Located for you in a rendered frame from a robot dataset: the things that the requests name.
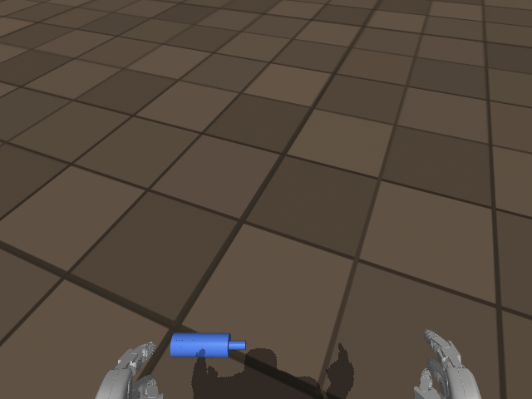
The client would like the right robot hand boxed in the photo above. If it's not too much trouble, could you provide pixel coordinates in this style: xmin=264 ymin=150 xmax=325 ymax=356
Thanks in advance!
xmin=414 ymin=329 xmax=481 ymax=399

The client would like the left robot hand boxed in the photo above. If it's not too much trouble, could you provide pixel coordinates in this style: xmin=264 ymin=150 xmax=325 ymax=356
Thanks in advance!
xmin=95 ymin=342 xmax=164 ymax=399

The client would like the bottle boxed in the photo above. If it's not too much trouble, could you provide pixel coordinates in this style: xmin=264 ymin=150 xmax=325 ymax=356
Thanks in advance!
xmin=170 ymin=332 xmax=246 ymax=357

